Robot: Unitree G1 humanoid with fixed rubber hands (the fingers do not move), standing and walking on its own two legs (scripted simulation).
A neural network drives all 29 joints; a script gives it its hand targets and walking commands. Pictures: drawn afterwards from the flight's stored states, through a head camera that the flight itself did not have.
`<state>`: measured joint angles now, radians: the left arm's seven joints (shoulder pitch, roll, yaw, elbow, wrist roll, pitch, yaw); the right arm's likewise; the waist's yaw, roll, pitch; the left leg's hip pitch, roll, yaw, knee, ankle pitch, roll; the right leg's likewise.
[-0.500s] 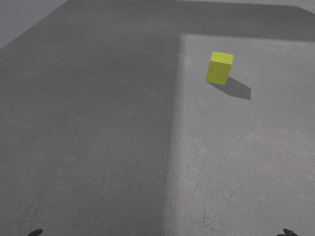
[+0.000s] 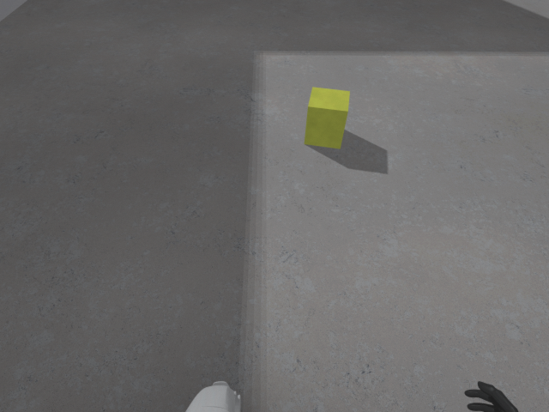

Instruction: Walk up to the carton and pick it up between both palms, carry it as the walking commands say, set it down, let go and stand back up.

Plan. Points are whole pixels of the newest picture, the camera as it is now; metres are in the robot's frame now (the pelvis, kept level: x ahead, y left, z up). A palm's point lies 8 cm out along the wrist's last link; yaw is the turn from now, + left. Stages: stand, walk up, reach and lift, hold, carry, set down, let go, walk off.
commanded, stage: walk up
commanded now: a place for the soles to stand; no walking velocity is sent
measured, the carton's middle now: (326, 118) +1.70 -0.16 -0.65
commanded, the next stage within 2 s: none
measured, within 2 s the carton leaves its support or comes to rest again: neither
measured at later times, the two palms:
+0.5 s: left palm (170, 198) +0.52 +0.27 -0.06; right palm (518, 403) +0.18 -0.32 -0.06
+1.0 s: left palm (169, 172) +0.63 +0.32 -0.10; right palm (466, 190) +0.60 -0.37 -0.06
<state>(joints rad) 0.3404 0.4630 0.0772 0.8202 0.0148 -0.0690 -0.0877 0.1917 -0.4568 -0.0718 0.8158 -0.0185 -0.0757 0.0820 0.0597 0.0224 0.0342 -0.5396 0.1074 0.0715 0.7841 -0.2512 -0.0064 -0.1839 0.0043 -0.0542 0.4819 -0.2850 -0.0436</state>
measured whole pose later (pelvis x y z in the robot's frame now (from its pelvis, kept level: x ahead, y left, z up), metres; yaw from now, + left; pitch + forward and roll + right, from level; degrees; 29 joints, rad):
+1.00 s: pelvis +0.52 -0.02 -0.02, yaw -12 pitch -1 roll +0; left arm 0.36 0.50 0.08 0.78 0.00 -0.07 -0.05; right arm 0.22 -0.48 -0.10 0.73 -0.04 -0.10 0.07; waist 0.07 -0.02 0.02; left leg -0.42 0.06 0.13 0.61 -0.15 0.05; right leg -0.21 -0.03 -0.01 0.82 -0.47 -0.05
